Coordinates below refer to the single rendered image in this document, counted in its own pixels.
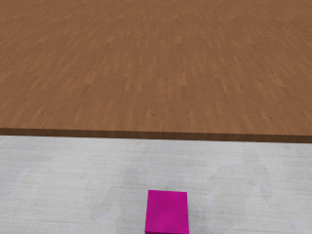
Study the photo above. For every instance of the carton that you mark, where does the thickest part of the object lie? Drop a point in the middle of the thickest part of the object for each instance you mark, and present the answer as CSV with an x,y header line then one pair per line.
x,y
166,212

